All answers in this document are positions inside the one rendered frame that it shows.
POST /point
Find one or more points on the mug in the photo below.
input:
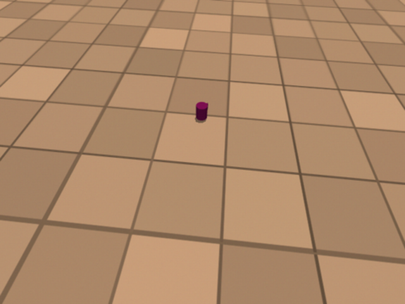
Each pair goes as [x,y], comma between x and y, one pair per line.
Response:
[201,110]

